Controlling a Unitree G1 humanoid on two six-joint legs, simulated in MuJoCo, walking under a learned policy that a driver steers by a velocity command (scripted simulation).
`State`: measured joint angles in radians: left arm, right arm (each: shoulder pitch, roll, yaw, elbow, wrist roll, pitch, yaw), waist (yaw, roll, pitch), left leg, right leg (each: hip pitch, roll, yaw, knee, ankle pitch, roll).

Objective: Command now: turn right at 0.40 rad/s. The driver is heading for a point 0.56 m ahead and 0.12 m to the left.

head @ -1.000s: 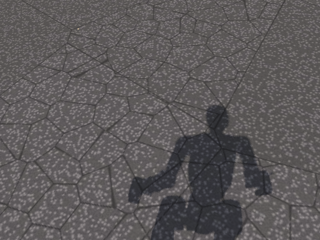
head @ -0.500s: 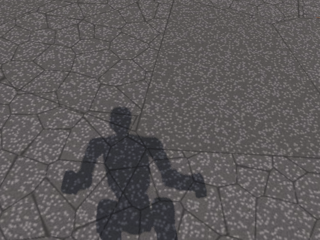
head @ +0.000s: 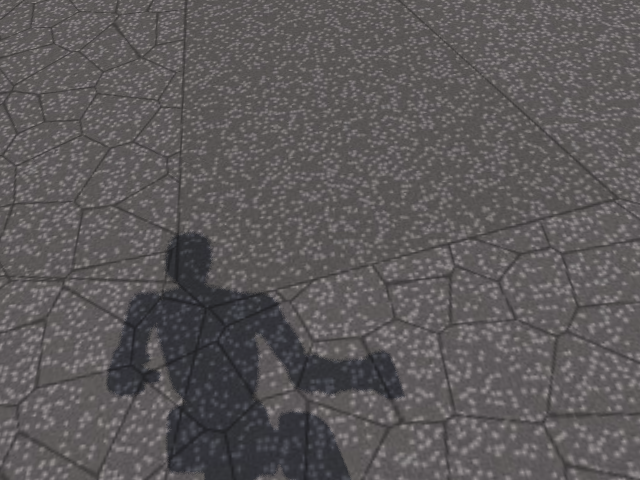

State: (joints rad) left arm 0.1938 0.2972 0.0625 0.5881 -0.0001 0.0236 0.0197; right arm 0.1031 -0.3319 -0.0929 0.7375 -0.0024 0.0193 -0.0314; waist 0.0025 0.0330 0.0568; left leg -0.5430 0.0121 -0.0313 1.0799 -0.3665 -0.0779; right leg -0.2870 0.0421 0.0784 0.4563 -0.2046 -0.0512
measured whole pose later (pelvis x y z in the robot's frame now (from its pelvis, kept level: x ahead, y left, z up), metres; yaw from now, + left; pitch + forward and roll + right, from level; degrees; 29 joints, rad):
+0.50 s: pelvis +0.02 +0.03 -0.01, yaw -4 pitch -1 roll +0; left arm 0.21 0.25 0.04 0.70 0.02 0.03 0.01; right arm 0.16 -0.23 -0.02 0.74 -0.01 -0.02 -0.01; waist 0.01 -0.01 0.03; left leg -0.22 -0.01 -0.01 0.53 -0.30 0.01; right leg -0.24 0.06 0.13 0.53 -0.27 0.00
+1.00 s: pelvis +0.03 +0.05 -0.01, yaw -4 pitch -2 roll +0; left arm 0.23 0.23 0.05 0.79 0.01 0.03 0.05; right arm 0.19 -0.24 -0.01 0.84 -0.01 -0.03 0.00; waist 0.00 -0.01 0.03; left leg -0.18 -0.03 0.00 0.51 -0.30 0.04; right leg -0.20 0.03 0.14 0.50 -0.28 0.03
